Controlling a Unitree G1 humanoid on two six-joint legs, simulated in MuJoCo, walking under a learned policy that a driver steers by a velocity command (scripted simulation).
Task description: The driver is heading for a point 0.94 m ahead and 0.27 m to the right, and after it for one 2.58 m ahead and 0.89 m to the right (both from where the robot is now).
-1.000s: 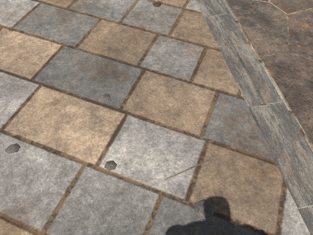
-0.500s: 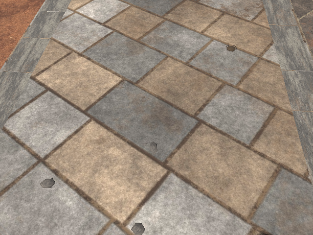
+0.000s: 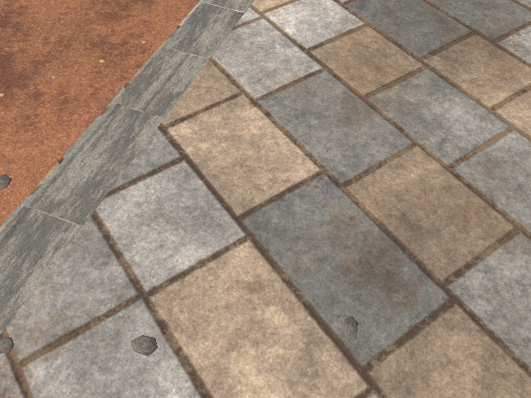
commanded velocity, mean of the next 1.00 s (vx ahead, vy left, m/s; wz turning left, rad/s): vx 0.50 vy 0.00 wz -0.35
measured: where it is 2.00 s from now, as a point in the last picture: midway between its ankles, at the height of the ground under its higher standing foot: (395, 208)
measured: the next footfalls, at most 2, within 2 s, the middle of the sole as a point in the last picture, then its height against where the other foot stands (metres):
right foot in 0.40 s outside the picture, level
left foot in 0.88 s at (287, 292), level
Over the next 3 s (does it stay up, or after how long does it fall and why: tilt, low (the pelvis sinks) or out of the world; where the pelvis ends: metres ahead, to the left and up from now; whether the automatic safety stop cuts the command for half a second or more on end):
stays up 1.53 -0.66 -0.02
